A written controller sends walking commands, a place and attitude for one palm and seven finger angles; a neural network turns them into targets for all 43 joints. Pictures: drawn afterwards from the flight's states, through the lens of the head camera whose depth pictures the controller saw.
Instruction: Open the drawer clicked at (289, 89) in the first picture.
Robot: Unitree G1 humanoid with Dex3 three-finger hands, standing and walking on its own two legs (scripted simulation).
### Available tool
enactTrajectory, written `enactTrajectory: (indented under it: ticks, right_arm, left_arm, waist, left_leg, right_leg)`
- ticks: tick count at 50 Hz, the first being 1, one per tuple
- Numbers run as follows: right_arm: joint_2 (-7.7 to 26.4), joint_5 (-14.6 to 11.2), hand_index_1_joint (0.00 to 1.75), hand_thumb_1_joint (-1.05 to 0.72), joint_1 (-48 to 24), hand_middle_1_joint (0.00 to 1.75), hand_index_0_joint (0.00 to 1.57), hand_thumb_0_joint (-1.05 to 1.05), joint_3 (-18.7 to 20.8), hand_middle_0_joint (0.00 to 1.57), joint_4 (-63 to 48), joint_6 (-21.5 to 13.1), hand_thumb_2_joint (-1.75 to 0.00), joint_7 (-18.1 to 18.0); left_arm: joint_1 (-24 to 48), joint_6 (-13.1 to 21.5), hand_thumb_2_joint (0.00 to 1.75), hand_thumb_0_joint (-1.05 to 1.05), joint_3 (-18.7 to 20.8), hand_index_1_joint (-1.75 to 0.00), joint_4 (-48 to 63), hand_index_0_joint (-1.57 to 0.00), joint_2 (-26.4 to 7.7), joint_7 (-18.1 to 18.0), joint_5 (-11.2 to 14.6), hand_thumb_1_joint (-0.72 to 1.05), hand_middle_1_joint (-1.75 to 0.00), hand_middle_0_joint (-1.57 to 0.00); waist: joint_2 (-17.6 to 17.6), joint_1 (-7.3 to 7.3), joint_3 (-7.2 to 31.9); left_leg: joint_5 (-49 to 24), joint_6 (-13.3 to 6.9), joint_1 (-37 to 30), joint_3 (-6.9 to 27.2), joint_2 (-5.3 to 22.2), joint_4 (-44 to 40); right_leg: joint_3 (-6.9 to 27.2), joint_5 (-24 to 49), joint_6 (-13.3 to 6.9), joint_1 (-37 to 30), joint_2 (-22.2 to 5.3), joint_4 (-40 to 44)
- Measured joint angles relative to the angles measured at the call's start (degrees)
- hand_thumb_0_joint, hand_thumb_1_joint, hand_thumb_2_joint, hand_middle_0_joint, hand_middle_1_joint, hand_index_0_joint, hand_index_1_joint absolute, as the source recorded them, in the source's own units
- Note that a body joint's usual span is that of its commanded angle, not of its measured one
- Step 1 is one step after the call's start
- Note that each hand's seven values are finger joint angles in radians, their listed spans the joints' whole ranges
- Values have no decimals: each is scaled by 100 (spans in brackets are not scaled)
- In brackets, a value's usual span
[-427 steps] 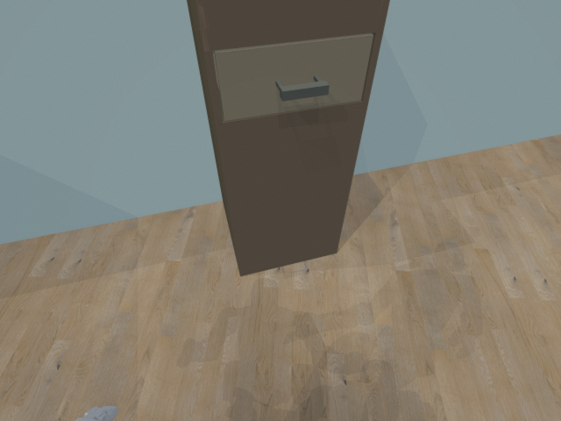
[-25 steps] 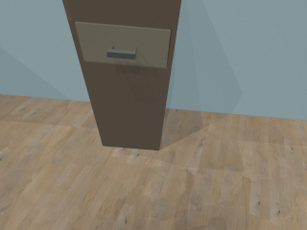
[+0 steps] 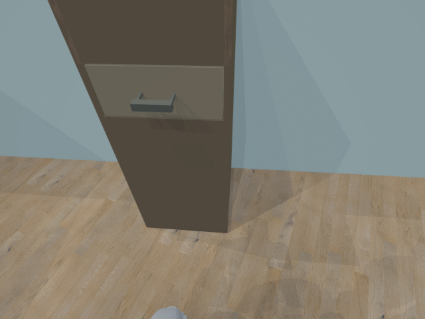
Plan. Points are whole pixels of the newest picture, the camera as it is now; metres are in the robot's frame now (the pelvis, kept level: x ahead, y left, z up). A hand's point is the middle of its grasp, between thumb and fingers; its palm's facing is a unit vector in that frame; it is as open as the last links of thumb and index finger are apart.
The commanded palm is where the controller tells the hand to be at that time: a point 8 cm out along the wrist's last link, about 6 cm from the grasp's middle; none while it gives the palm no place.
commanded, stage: take the last steps up to it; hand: left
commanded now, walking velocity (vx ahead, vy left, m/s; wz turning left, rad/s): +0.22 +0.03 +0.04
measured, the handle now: (154, 101) +0.67 +0.21 +0.06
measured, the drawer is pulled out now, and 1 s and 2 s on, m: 0.00 0.00 0.00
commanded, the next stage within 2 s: come to a stop and stand still in 0.18 s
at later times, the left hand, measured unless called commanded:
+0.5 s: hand out of the picture +0.16 +0.24 -0.19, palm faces +0.06 -0.98 -0.18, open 7.4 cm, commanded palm none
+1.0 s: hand (143, 307) +0.18 +0.17 -0.15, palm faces +0.05 -0.95 -0.30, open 7.3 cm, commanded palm none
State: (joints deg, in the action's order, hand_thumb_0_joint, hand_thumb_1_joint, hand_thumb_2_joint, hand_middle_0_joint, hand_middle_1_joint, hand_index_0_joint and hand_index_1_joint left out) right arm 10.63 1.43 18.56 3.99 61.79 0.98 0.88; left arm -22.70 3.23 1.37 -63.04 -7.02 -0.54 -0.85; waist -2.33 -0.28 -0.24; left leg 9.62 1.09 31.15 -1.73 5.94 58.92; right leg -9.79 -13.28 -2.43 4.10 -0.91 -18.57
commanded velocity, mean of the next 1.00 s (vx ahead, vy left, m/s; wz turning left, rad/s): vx -0.04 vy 0.03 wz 0.00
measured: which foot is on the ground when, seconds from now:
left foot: up 0.00-0.22, down 0.24-0.74, up 0.76-1.00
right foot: down 0.00-0.24, up 0.26-0.72, down 0.74-1.00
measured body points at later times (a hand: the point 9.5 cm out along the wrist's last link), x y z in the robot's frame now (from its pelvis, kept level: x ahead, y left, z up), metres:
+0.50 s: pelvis +0.14 +0.06 -0.01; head +0.15 +0.08 +0.44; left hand +0.16 +0.30 -0.17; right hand +0.21 -0.17 -0.15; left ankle +0.15 +0.15 -0.75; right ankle +0.14 -0.07 -0.70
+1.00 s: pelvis +0.11 -0.01 +0.00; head +0.14 -0.07 +0.44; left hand +0.18 +0.22 -0.13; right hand +0.13 -0.26 -0.18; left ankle +0.05 +0.16 -0.65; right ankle +0.15 -0.10 -0.75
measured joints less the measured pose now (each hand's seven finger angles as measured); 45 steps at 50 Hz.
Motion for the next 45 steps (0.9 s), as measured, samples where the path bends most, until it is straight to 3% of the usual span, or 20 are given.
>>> enactTrajectory:
  ticks: [5, 10, 12, 14, 16, 18, 23, 28, 32, 36, 37, 38, 41, 45]
  right_arm:
    - [-31, -8, 30, -93, -350, 30, 20, 1, -5, 19, -36, -6, -90, -1]
    - [-42, -32, 30, -93, -718, 30, 20, 1, -56, 19, -170, -135, -90, 25]
    - [-76, -4, 30, -93, -827, 30, 20, 1, -94, 19, -270, -294, -90, 0]
    - [-173, -17, 30, -92, -931, 30, 20, 1, -142, 19, -338, -395, -90, -66]
    - [-264, -32, 30, -92, -936, 30, 20, 0, -200, 20, -353, -413, -90, -134]
    - [-314, -91, 30, -94, -925, 30, 20, -1, -163, 20, -363, -438, -90, -273]
    - [-257, -92, 30, -96, -934, 30, 20, -2, -219, 20, -248, -326, -90, -390]
    - [-245, -53, 30, -95, -856, 30, 20, -1, -180, 20, -185, -109, -90, -389]
    - [-213, -7, 30, -93, -783, 30, 20, 0, -111, 20, -202, -13, -90, -353]
    - [-124, -2, 30, -92, -693, 30, 20, 0, -45, 20, -209, 58, -90, -284]
    - [-106, -19, 30, -91, -644, 30, 20, 0, -31, 20, -208, 75, -90, -259]
    - [-59, -44, 30, -91, -633, 30, 20, 0, -14, 20, -200, 102, -90, -237]
    - [85, -87, 30, -91, -614, 30, 20, 0, 44, 20, -222, 264, -90, -245]
    - [187, -74, 30, -91, -584, 30, 20, 0, 71, 20, -185, 361, -90, -200]
  left_arm:
    - [-315, 59, 90, 0, -45, -30, -208, -20, 163, 3, -31, 91, -30, -20]
    - [-494, 0, 90, 0, -25, -30, -353, -20, 204, -12, -61, 90, -30, -20]
    - [-547, -54, 90, 0, -13, -30, -400, -20, 191, -8, -31, 90, -30, -20]
    - [-394, -169, 90, 0, -13, -30, -431, -20, 126, -4, 5, 90, -30, -20]
    - [-217, -231, 90, 0, 3, -30, -400, -20, 57, -17, 8, 90, -30, -20]
    - [25, -256, 90, 0, 28, -30, -332, -20, -20, -38, 23, 90, -30, -20]
    - [697, -380, 90, 0, 94, -30, 72, -20, -242, -100, 28, 91, -30, -20]
    - [1171, -568, 90, 0, 196, -30, 450, -20, -439, -93, -18, 91, -30, -20]
    - [1384, -633, 90, 0, 221, -30, 640, -20, -501, -87, -16, 91, -30, -20]
    - [1465, -564, 90, 0, 182, -30, 748, -20, -479, -69, 2, 91, -30, -20]
    - [1440, -509, 90, 0, 166, -30, 772, -20, -486, -64, -4, 91, -30, -20]
    - [1434, -446, 90, 0, 153, -30, 755, -20, -448, -77, -24, 91, -30, -20]
    - [1407, -385, 90, 0, 41, -30, 715, -20, -274, -72, -28, 91, -30, -20]
    - [1331, -399, 90, 0, -9, -30, 689, -20, -95, -92, 5, 90, -30, -20]
  waist:
    - [7, 189, -51]
    - [153, 368, -150]
    - [252, 354, -187]
    - [397, 346, -296]
    - [433, 321, -303]
    - [459, 252, -288]
    - [495, 144, -290]
    - [460, 69, -319]
    - [316, -22, -409]
    - [129, -82, -482]
    - [125, -76, -464]
    - [42, -67, -469]
    - [-151, -124, -498]
    - [-150, -67, -443]
  left_leg:
    - [8, 3, -81, -169, 48, -1054]
    - [214, -158, -666, -388, -131, -2225]
    - [46, -272, -985, -455, -248, -2604]
    - [371, -377, -1043, -579, -344, -2342]
    - [535, -420, -1283, -684, -381, -2468]
    - [436, -387, -1557, -746, -452, -2823]
    - [255, -436, -1939, -735, -552, -3388]
    - [338, -339, -2001, -695, -437, -3355]
    - [414, -209, -1965, -685, -283, -3218]
    - [525, -24, -1833, -687, -148, -2951]
    - [595, 37, -1758, -697, -140, -2801]
    - [756, 68, -1645, -634, -106, -2568]
    - [1869, 73, -1214, -99, -362, -1354]
    - [1695, 173, -813, 152, -636, 147]
  right_leg:
    - [-59, -182, 133, -297, -10, 155]
    - [-63, -698, 384, -409, -168, -260]
    - [4, -1137, 419, -166, -326, -1063]
    - [338, -1625, 284, 448, -406, -2645]
    - [503, -1636, 206, 1051, -369, -3856]
    - [553, -1342, 257, 1477, -382, -4184]
    - [669, -869, 446, 1923, -370, -3459]
    - [790, -820, 481, 2107, -242, -3494]
    - [799, -928, 446, 1936, -173, -3178]
    - [713, -506, 391, 1396, -185, -2001]
    - [693, -165, 361, 1196, -213, -1560]
    - [670, -299, 281, 1166, -164, -1477]
    - [601, -372, 72, 1215, -128, -1551]
    - [588, -114, -4, 1147, -203, -1240]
